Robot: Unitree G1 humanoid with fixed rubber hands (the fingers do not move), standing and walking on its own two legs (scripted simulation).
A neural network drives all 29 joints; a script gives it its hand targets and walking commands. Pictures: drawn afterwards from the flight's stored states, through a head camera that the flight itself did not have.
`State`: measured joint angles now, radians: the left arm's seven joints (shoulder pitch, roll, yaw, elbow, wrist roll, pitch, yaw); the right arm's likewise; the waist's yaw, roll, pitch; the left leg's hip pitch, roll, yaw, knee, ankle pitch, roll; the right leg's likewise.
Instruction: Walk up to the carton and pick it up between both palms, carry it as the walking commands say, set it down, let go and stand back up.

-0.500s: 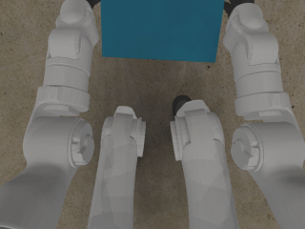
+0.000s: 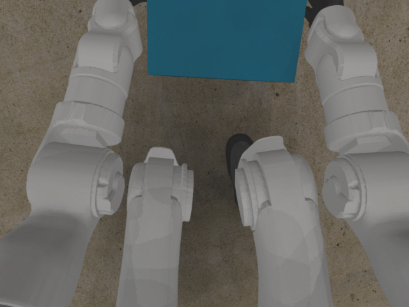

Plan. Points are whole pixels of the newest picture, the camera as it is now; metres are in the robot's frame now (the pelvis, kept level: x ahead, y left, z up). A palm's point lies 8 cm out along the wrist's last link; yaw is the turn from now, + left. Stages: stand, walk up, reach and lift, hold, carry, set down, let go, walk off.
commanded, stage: set down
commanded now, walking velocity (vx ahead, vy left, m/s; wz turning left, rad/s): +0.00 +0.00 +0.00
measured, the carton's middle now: (217, 14) +0.54 -0.07 -0.25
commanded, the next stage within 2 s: none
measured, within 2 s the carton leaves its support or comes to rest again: rests again in 0.40 s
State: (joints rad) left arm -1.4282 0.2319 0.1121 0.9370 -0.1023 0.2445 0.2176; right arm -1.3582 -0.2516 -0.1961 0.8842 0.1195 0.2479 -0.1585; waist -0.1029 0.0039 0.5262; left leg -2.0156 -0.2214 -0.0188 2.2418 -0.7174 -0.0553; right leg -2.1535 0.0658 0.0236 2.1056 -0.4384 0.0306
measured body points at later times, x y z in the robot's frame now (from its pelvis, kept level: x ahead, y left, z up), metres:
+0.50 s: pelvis +0.00 +0.01 -0.02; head +0.36 +0.00 +0.24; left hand +0.56 +0.08 -0.19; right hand +0.53 -0.21 -0.18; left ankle +0.09 +0.11 -0.35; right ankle +0.16 -0.12 -0.35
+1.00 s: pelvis +0.01 +0.00 -0.03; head +0.37 +0.00 +0.23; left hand +0.57 +0.08 -0.20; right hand +0.54 -0.21 -0.19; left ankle +0.09 +0.11 -0.35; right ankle +0.16 -0.12 -0.35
